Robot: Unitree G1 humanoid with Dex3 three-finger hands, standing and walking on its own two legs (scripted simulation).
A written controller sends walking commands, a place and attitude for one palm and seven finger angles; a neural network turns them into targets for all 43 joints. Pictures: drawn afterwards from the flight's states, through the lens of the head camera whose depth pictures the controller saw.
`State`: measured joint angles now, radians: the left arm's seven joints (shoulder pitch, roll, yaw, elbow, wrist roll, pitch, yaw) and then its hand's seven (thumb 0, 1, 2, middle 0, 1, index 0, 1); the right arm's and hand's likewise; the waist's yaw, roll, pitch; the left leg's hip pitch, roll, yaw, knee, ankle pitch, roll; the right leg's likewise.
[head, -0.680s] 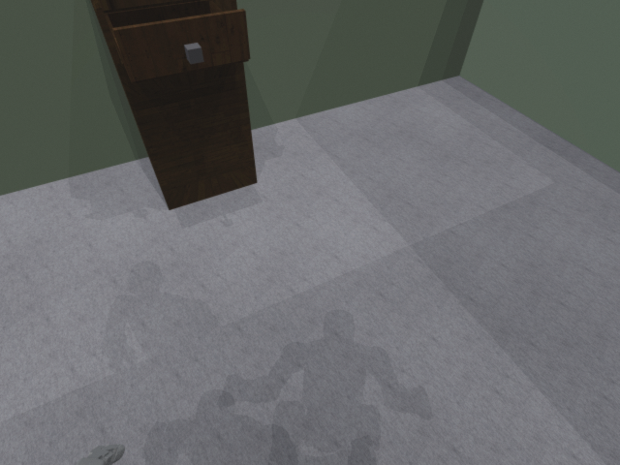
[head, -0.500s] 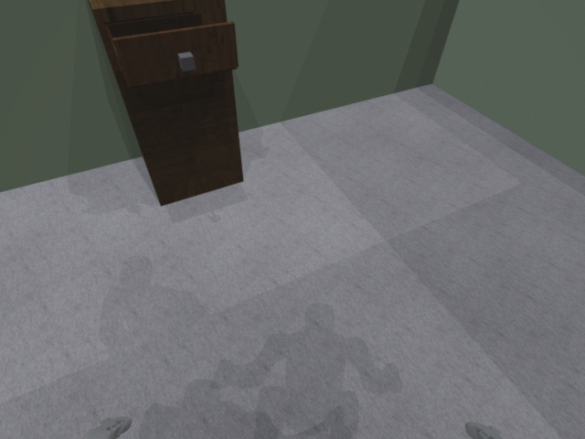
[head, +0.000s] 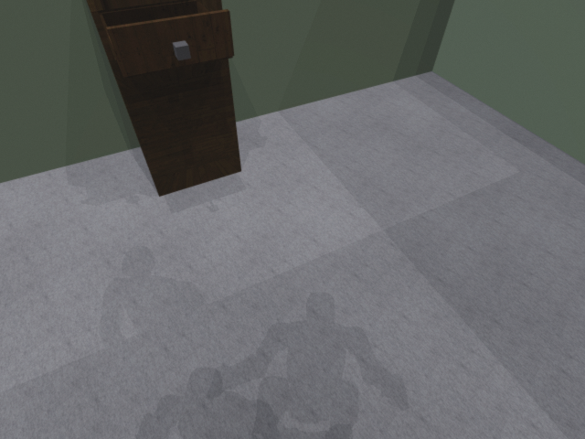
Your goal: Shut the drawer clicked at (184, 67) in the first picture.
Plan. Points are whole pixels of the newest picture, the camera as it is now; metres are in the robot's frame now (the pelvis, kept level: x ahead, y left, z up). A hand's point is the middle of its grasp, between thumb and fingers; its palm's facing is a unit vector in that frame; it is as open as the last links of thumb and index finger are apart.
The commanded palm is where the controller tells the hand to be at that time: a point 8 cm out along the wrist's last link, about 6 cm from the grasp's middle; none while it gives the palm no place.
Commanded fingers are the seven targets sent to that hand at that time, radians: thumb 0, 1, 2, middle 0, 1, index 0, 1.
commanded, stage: stand and wait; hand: left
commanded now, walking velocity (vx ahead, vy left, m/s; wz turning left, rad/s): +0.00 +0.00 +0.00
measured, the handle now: (180, 48) +1.22 +0.44 -0.02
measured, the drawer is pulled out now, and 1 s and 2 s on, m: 0.16 0.16 0.16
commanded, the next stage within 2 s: look at it before walking up in 0.22 s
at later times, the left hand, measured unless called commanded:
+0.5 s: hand out of the picture +0.07 +0.24 -0.16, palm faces -0.04 -0.95 -0.32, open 7.4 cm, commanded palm none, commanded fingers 0.00 0.90 0.90 -0.20 -0.30 -0.20 -0.30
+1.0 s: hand out of the picture +0.07 +0.24 -0.16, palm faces -0.04 -0.94 -0.33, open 7.4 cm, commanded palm none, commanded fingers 0.00 0.90 0.90 -0.20 -0.30 -0.20 -0.30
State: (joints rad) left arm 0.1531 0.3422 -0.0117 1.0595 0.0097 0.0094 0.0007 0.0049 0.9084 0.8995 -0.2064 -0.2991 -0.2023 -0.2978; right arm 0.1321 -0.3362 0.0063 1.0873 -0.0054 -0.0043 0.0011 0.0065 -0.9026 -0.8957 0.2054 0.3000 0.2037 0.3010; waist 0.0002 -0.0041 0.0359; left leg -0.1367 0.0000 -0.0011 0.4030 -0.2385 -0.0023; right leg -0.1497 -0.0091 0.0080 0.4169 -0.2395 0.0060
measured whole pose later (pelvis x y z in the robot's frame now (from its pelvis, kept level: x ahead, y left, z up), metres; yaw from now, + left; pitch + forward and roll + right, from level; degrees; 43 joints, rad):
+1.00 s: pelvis +0.00 +0.00 +0.00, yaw +0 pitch -1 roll +0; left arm 0.14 0.34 -0.01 1.08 0.01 0.00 0.00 0.00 0.91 0.90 -0.21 -0.30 -0.20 -0.30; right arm 0.11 -0.33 0.01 1.11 0.00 -0.01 0.00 0.01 -0.90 -0.90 0.21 0.30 0.20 0.30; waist 0.00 -0.01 0.03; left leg -0.13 0.00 0.00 0.36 -0.22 -0.01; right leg -0.14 0.00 0.01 0.37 -0.22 0.00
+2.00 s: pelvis +0.37 +0.01 -0.01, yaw -11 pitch -1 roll -1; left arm 0.34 0.18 0.06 1.10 0.03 -0.02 0.00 0.01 0.91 0.90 -0.20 -0.30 -0.20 -0.30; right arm 0.19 -0.12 -0.06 1.01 -0.01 -0.10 -0.01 -0.01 -0.93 -0.90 0.20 0.30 0.20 0.30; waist 0.02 -0.05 0.04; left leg -0.31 0.06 0.22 0.58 -0.26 0.08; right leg -0.40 -0.05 -0.02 1.27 -0.35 -0.03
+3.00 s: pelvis +0.76 -0.12 -0.03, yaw -16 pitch -1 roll -1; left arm 0.24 0.18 0.05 1.00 0.01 0.01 0.02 0.00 0.92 0.90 -0.20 -0.30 -0.20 -0.30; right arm 0.17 -0.16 -0.03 0.97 -0.02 0.00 0.01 0.00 -0.91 -0.90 0.20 0.30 0.20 0.30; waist 0.00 -0.03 0.08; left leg -0.42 0.03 0.13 0.69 -0.26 0.07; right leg -0.25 -0.07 -0.17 0.92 -0.56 0.03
